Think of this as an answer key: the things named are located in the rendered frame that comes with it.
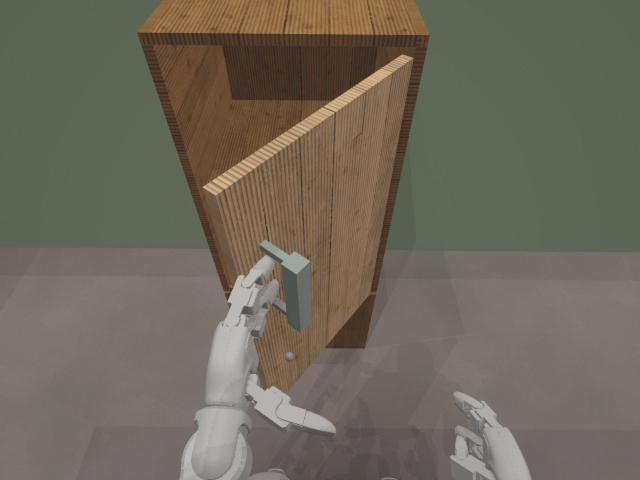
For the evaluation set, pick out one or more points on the right robot hand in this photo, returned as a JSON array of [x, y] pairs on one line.
[[496, 456]]

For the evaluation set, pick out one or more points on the handle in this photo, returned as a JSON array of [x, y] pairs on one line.
[[296, 277]]

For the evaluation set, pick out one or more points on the left robot forearm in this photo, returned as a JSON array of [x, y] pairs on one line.
[[218, 450]]

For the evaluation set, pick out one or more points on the cupboard door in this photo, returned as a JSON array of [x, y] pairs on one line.
[[319, 189]]

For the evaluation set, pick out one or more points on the left robot hand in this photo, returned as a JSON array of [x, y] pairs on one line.
[[233, 353]]

